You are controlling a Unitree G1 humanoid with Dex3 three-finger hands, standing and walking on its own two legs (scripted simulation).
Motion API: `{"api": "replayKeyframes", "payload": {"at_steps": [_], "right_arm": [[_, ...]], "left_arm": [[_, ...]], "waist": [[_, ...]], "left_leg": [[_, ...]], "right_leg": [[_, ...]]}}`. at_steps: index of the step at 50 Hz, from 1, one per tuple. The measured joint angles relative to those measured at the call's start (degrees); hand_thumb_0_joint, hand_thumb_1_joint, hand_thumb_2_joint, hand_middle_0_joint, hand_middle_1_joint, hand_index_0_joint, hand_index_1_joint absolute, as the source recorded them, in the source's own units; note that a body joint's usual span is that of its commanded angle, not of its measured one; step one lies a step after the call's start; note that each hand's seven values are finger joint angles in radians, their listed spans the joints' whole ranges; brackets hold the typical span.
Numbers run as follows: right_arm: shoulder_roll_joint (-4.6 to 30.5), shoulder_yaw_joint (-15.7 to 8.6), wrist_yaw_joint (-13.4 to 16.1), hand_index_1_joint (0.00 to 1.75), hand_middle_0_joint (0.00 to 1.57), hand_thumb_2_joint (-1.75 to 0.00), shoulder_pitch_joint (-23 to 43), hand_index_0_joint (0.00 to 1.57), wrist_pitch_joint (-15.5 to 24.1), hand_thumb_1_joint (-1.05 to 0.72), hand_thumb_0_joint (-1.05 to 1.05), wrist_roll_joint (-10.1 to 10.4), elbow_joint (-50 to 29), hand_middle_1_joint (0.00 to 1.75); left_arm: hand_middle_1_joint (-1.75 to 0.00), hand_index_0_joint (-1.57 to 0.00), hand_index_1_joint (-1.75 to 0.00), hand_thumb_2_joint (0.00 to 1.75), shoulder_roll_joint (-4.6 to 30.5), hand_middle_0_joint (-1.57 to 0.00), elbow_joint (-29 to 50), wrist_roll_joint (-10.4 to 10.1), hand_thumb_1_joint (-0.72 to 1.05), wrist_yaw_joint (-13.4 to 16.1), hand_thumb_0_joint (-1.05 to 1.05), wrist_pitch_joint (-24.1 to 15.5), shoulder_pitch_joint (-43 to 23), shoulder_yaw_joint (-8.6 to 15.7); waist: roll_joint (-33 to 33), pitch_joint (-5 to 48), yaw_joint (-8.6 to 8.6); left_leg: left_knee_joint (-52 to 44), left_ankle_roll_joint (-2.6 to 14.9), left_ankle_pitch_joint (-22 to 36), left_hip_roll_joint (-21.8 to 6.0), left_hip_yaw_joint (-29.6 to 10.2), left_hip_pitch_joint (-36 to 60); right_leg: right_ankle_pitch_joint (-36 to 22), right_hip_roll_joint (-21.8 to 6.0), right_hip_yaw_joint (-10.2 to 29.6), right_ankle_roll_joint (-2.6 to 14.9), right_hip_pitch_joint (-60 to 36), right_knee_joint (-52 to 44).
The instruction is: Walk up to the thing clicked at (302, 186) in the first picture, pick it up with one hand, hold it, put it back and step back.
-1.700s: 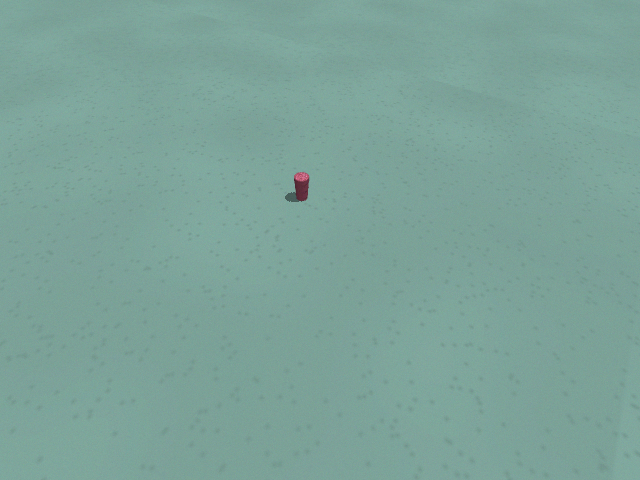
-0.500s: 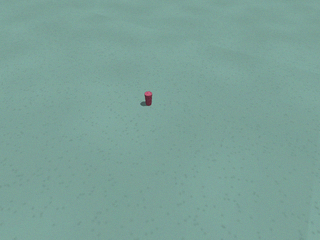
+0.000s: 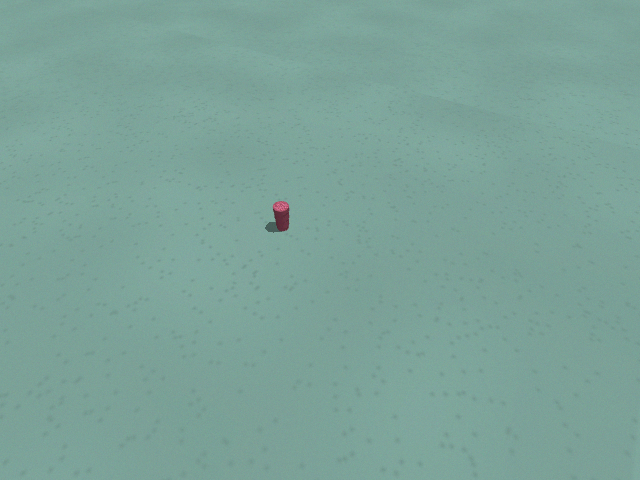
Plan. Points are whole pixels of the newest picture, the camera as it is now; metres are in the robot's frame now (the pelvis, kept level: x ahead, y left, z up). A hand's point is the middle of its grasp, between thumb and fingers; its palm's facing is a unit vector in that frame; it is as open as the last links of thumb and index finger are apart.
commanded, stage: walk up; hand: left
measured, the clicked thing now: (281, 217) +1.36 +0.23 -0.71
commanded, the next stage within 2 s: none
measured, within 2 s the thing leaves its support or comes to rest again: neither
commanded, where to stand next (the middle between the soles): +1.01 +0.03 m, yaw -3 degrees
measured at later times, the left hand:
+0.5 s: hand (156, 372) +0.34 +0.29 -0.13, palm faces -0.11 -0.91 -0.40, open 7.4 cm
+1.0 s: hand (180, 309) +0.49 +0.30 -0.17, palm faces -0.03 -0.93 -0.37, open 7.4 cm
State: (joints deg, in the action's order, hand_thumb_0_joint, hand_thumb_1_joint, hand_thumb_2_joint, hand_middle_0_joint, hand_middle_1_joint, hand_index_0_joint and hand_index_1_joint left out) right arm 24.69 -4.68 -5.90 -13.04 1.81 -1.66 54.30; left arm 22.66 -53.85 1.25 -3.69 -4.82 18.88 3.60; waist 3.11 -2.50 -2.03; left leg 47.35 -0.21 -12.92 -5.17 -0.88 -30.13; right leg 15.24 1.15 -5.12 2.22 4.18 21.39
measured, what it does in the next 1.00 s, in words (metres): walks ahead: left foot, then right foot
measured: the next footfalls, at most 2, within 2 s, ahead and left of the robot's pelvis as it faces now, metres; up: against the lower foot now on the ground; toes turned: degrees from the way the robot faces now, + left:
left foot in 0.14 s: +0.25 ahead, +0.16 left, +0.00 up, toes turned +5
right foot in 0.54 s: +0.42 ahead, -0.14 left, +0.00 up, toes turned -7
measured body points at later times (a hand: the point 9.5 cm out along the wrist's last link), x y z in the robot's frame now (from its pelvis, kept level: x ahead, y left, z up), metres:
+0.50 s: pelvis +0.25 +0.01 -0.01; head +0.26 -0.01 +0.44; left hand +0.35 +0.34 -0.11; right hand +0.29 -0.32 -0.13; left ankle +0.21 +0.15 -0.74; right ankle +0.37 -0.14 -0.73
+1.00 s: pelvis +0.48 +0.02 -0.02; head +0.50 +0.04 +0.42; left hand +0.49 +0.35 -0.15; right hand +0.60 -0.30 -0.11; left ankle +0.57 +0.13 -0.74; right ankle +0.39 -0.12 -0.71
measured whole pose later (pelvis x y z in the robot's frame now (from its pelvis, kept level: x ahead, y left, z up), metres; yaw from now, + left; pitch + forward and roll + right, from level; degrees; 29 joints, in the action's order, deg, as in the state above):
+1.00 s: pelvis +0.48 +0.02 -0.02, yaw -1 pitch -2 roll -1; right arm 24.0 -4.4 -4.8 -11.4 4.5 -1.3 48.6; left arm 25.1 -51.4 0.7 -2.2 -3.8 21.3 2.5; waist -1.3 -4.7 -2.3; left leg 38.0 1.8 -11.9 -2.8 4.8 -24.0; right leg 26.9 -4.4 -2.4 1.2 11.8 49.4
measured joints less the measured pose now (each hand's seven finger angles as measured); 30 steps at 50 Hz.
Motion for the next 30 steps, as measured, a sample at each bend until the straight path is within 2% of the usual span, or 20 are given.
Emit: {"api": "replayKeyframes", "payload": {"at_steps": [4,7,8,9,12,14,16,19,22,25,26,28,30], "right_arm": [[-0.5,0.0,-0.4,0.30,0.20,-0.90,1.1,0.20,0.1,-0.90,0.01,-0.3,-0.8,0.30],[-0.8,-0.2,-0.1,0.30,0.20,-0.90,1.8,0.20,0.6,-0.90,0.01,-0.4,-1.4,0.30],[-1.1,-0.3,0.2,0.30,0.20,-0.90,2.4,0.20,1.2,-0.90,0.01,-0.6,-1.8,0.30],[-1.4,-0.4,0.6,0.30,0.20,-0.90,2.9,0.20,1.8,-0.90,0.01,-1.0,-2.5,0.30],[-2.5,-0.1,1.4,0.30,0.20,-0.90,3.0,0.21,3.0,-0.90,0.01,0.3,-5.0,0.30],[-3.2,0.7,1.8,0.30,0.21,-0.90,2.1,0.21,3.1,-0.90,0.01,1.0,-5.9,0.30],[-3.4,1.3,2.0,0.30,0.21,-0.90,0.9,0.21,3.1,-0.90,0.01,1.2,-6.3,0.30],[-2.7,1.6,1.9,0.30,0.21,-0.90,-1.2,0.21,3.1,-0.90,0.01,0.9,-6.4,0.30],[-1.3,1.5,1.7,0.30,0.21,-0.90,-3.1,0.21,2.9,-0.90,0.01,0.8,-6.0,0.30],[0.0,1.1,1.6,0.30,0.21,-0.90,-4.9,0.21,2.3,-0.90,0.01,1.0,-5.2,0.30],[0.3,1.1,1.6,0.30,0.21,-0.90,-5.6,0.21,2.0,-0.89,0.01,1.0,-5.0,0.30],[0.9,1.0,2.1,0.30,0.21,-0.90,-6.5,0.21,1.5,-0.90,0.01,0.8,-4.2,0.30],[1.1,1.0,2.7,0.30,0.21,-0.90,-5.6,0.21,0.4,-0.90,0.01,0.9,-2.8,0.30]], "left_arm": [[-0.30,-0.21,-0.30,0.90,0.7,-0.21,1.0,0.1,0.90,0.0,0.01,-0.1,0.8,0.0],[-0.30,-0.21,-0.30,0.90,1.4,-0.21,1.5,0.0,0.90,0.1,0.01,0.3,1.5,-0.2],[-0.30,-0.20,-0.30,0.90,1.8,-0.21,1.6,-0.2,0.90,0.3,0.01,0.5,1.6,-0.2],[-0.30,-0.20,-0.30,0.90,1.8,-0.21,1.5,-0.5,0.90,0.6,0.01,1.0,1.3,-0.3],[-0.30,-0.20,-0.30,0.90,1.8,-0.21,0.7,-1.0,0.91,1.3,0.01,1.8,0.2,-1.1],[-0.30,-0.20,-0.30,0.90,2.3,-0.21,0.8,-1.3,0.91,1.2,0.01,1.5,-0.2,-1.4],[-0.30,-0.20,-0.30,0.90,2.6,-0.20,1.2,-1.3,0.91,0.7,0.01,1.2,-0.7,-1.2],[-0.30,-0.20,-0.30,0.90,2.7,-0.20,1.9,-0.8,0.91,-0.3,0.01,1.2,-1.8,-0.8],[-0.30,-0.20,-0.30,0.90,2.7,-0.20,2.2,-0.3,0.91,-1.2,0.01,1.1,-3.1,-0.4],[-0.30,-0.20,-0.30,0.90,2.9,-0.20,2.1,0.0,0.91,-1.7,0.01,0.8,-3.5,0.2],[-0.30,-0.20,-0.30,0.90,3.2,-0.20,2.3,0.1,0.91,-1.7,0.01,0.5,-3.3,0.4],[-0.30,-0.20,-0.30,0.90,3.4,-0.20,2.7,0.3,0.91,-1.1,0.01,-0.3,-3.5,1.1],[-0.30,-0.20,-0.30,0.90,2.6,-0.20,3.5,0.0,0.91,-0.2,0.01,-1.0,-3.8,0.9]], "waist": [[-1.0,-1.0,-0.63],[-2.2,-1.2,-0.93],[-3.6,-1.7,-0.92],[-4.6,-2.3,-0.89],[-5.0,-2.7,0.67],[-5.9,-2.4,1.21],[-6.3,-2.0,1.60],[-5.9,-1.6,2.16],[-4.7,-1.4,2.85],[-3.4,-0.5,3.42],[-3.1,0.0,3.42],[-1.4,0.5,3.09],[0.0,-0.1,2.14]], "left_leg": [[-10.5,0.47,3.5,-1.6,0.9,1.5],[-16.2,1.45,4.5,-0.4,2.8,5.4],[-15.9,1.39,7.1,0.7,3.6,6.2],[-13.8,1.12,5.9,1.4,4.7,6.3],[-12.0,1.25,1.6,1.6,5.4,8.4],[-14.3,1.28,0.8,1.9,6.4,11.7],[-16.8,1.14,0.3,2.1,7.2,14.8],[-18.8,1.39,-1.4,2.3,8.0,18.6],[-18.9,1.13,-4.1,2.1,8.2,21.5],[-16.3,0.26,-8.6,1.3,7.8,23.3],[-14.3,0.05,-10.7,1.0,7.7,23.5],[-5.4,1.42,-14.8,-0.6,5.6,21.3],[8.0,2.10,-15.3,1.0,1.9,15.9]], "right_leg": [[3.7,0.1,-0.2,-1.15,-3.4,0.3],[9.1,-1.1,-0.1,-2.30,-4.7,4.5],[11.6,-2.6,0.4,-1.96,-3.8,8.9],[12.3,-4.0,1.4,-1.08,-1.2,16.3],[11.7,-1.7,7.1,0.47,9.1,37.8],[8.7,-2.0,7.9,0.50,14.9,42.3],[6.8,-3.6,7.3,-0.24,19.2,40.0],[4.9,-5.9,5.4,-1.54,23.0,31.1],[0.1,-7.1,4.4,-1.60,24.3,22.1],[-4.4,-6.9,3.1,-1.24,22.6,16.4],[-4.5,-6.5,2.6,-1.02,21.3,15.3],[-3.6,-5.0,1.3,-0.97,20.4,17.4],[-0.4,-4.3,0.4,-0.90,19.8,20.2]]}}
